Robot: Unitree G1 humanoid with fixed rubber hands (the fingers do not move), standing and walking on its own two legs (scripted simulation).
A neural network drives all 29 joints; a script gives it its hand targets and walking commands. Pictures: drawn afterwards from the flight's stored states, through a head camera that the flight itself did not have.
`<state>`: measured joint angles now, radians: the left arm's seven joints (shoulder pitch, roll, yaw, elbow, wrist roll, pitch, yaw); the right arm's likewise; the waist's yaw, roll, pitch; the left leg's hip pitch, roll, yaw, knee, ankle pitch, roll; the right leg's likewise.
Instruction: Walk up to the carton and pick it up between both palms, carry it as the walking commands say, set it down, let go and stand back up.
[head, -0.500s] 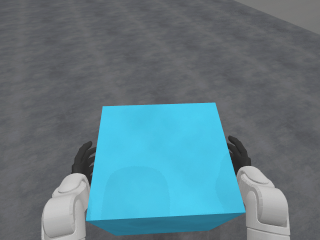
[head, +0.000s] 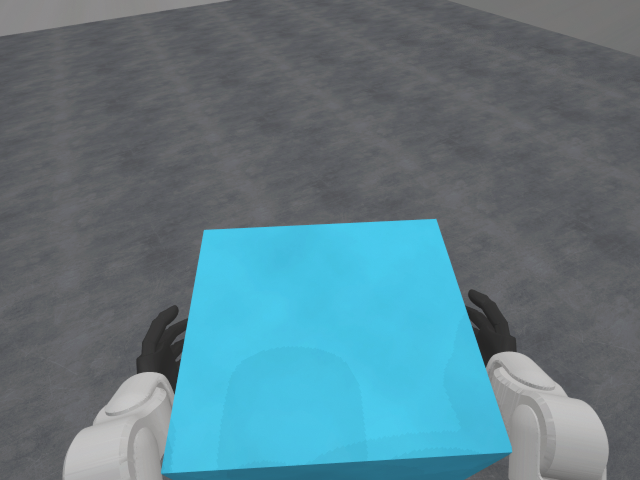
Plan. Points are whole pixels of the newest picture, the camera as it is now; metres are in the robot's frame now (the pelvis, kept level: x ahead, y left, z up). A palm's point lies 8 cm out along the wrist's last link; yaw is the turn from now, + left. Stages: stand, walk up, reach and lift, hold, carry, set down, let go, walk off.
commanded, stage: carry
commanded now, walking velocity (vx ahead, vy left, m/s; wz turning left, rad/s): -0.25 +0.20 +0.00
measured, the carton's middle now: (327, 374) +0.26 -0.01 +0.03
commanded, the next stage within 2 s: none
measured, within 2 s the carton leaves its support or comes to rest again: neither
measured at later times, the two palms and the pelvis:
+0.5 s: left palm out of the picture +0.07 +0.29 +0.08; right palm out of the picture +0.06 -0.06 +0.07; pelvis -0.16 +0.13 +0.00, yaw -2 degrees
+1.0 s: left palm out of the picture -0.11 +0.47 +0.07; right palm out of the picture -0.11 +0.12 +0.08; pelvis -0.34 +0.29 +0.00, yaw +0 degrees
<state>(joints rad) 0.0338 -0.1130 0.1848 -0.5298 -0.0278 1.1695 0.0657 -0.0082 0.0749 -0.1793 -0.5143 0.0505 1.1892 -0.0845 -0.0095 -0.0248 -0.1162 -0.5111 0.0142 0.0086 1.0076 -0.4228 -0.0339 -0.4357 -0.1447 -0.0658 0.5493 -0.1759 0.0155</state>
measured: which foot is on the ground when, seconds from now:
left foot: up 0.00-0.10, down 0.12-0.42, up 0.44-0.78, down 0.80-1.00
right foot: down 0.00-0.12, up 0.14-0.40, down 0.42-0.80, up 0.82-1.00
